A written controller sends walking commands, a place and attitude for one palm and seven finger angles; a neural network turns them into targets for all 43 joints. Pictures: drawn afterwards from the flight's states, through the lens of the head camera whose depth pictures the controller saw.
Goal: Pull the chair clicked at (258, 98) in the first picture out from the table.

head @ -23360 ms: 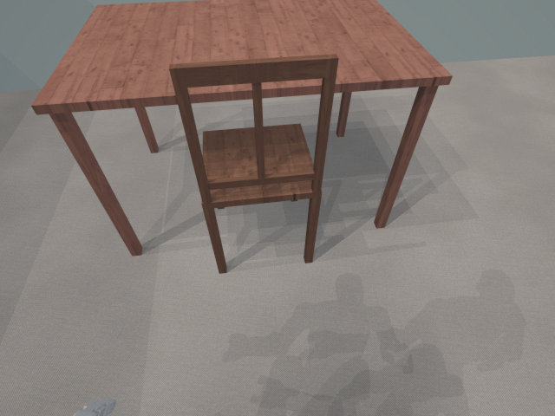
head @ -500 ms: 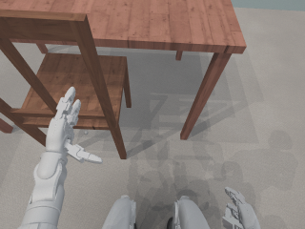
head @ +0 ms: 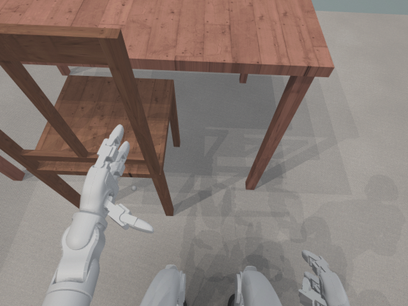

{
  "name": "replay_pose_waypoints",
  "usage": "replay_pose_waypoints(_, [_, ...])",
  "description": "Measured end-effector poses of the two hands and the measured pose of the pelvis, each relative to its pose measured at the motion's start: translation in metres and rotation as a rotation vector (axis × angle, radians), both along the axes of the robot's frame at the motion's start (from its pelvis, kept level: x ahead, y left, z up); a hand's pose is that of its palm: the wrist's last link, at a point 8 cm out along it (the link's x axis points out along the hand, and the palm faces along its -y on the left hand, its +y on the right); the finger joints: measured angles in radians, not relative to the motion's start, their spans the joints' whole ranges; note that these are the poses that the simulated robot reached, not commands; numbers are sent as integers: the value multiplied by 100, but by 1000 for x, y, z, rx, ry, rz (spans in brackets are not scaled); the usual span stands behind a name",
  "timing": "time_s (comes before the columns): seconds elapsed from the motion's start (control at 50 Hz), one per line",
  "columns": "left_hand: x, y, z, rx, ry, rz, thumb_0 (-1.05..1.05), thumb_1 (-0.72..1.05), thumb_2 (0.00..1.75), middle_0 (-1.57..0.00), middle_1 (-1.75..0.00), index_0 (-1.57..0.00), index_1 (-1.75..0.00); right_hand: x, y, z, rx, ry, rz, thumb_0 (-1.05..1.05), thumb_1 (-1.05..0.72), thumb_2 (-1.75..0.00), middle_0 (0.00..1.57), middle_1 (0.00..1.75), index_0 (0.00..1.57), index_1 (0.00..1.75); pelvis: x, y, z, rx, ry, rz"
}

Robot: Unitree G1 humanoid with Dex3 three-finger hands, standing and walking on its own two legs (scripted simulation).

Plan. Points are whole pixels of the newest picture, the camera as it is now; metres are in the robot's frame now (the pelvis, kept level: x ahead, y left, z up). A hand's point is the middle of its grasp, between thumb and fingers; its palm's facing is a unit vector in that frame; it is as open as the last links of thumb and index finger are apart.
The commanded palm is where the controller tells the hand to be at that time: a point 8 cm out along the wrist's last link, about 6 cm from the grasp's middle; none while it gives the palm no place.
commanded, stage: push the fingers through the gap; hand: left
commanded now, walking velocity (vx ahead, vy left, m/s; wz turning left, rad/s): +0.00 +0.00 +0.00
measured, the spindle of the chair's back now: (54, 118) +0.48 +0.35 +0.02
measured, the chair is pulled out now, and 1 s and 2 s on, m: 0.00 0.00 0.00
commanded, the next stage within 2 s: hook a spindle and tug to test in 1.64 s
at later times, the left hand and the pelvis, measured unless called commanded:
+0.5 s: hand (136, 168) +0.37 +0.15 +0.02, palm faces -0.02 -1.00 -0.04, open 16.9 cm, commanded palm +0.35 +0.21 +0.02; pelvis -0.01 -0.02 -0.01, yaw +0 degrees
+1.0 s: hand (137, 148) +0.41 +0.16 +0.02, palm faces -0.01 -1.00 -0.04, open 17.0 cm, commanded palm +0.39 +0.21 +0.02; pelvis -0.01 -0.01 -0.01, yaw -1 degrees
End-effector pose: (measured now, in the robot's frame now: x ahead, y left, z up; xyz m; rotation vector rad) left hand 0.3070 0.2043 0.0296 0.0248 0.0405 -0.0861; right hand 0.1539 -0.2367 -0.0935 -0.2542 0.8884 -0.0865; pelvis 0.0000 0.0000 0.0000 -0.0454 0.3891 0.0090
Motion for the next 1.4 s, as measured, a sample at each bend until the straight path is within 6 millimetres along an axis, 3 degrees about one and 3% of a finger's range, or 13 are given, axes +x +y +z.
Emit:
replay_pose_waypoints(0.14, [2,3,-13,22,26,70,-1,-50,30,-6,-8,-6,-8,1,-5,-1,-3,-3,5,1,-90,-90,20,30,20,30,-1,-6,-3,9,0,-3])
replay_pose_waypoints(0.26, [13,8,-3,46,-36,72,-1,-50,30,-6,-8,-6,-8,-4,-12,-10,-16,17,11,1,-90,-90,20,30,20,30,-5,-11,-8,6,5,3])
replay_pose_waypoints(0.5, [42,3,-7,20,13,64,-1,-50,30,-6,-8,-6,-8,-28,-27,-12,-24,61,-45,1,-91,-90,20,30,20,30,-7,-16,-6,15,18,-8])
replay_pose_waypoints(0.66, [55,11,-3,25,-25,80,-1,-50,30,-6,-8,-6,-8,-45,-32,-14,-37,107,-63,1,-91,-90,20,30,20,30,-8,-17,-7,14,23,-11])
replay_pose_waypoints(0.86, [67,10,-2,13,-27,61,-1,-50,30,-6,-8,-6,-8,-58,-29,-16,-41,138,-77,1,-91,-90,20,30,20,30,-10,-11,-6,9,31,-13])
replay_pose_waypoints(1.26, [108,7,-2,12,-28,80,-1,-50,30,-6,-8,-6,-8,-83,-19,-22,-35,226,-100,1,-91,-90,20,30,20,30,-11,-2,-8,4,55,-20])
replay_pose_waypoints(1.4, [108,8,-3,14,-30,78,-1,-50,30,-6,-8,-6,-8,-92,-20,-20,-33,256,-118,1,-91,-90,20,30,20,30,-9,-1,-7,2,58,-25])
